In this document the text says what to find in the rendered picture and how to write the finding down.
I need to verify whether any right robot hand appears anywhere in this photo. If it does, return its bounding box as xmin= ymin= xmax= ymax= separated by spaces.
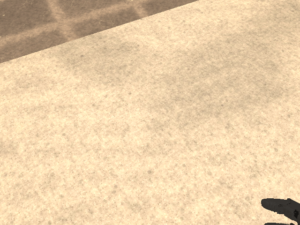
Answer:
xmin=261 ymin=198 xmax=300 ymax=225

